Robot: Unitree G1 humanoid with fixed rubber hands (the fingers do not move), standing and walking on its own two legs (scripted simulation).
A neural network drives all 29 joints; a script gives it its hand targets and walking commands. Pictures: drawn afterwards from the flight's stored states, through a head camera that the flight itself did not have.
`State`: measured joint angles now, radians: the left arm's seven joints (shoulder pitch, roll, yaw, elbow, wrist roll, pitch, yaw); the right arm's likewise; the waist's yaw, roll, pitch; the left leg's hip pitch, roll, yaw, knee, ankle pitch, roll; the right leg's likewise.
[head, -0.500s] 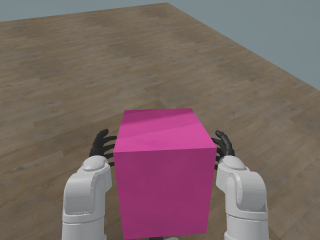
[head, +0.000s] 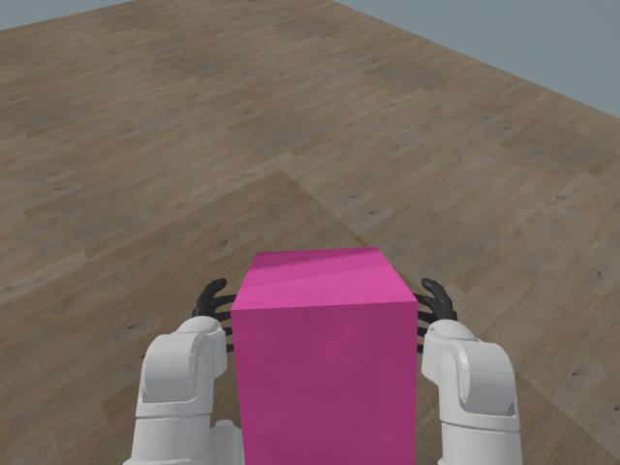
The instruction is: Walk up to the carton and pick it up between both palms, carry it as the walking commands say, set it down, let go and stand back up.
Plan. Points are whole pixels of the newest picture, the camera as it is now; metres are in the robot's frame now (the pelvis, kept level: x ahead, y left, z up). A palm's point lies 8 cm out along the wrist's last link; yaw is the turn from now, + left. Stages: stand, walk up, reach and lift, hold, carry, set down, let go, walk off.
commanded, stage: carry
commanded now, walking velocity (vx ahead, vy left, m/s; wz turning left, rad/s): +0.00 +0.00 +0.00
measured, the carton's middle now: (323, 352) +0.29 -0.02 -0.05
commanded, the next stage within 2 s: none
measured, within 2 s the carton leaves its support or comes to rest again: neither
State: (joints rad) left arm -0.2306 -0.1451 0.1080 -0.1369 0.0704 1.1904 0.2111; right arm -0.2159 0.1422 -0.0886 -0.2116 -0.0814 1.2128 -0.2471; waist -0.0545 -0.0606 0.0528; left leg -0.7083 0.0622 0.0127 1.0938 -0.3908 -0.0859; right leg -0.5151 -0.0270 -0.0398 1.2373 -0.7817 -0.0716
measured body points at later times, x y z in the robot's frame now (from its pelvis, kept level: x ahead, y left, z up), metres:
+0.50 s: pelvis -0.20 -0.18 +0.06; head -0.24 -0.21 +0.51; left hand +0.06 -0.01 +0.15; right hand +0.11 -0.30 +0.16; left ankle -0.25 +0.02 -0.64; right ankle -0.12 -0.29 -0.65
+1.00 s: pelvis -0.45 -0.27 +0.07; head -0.42 -0.26 +0.51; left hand -0.17 -0.10 +0.07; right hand -0.14 -0.39 +0.08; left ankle -0.33 -0.15 -0.64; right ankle -0.41 -0.34 -0.64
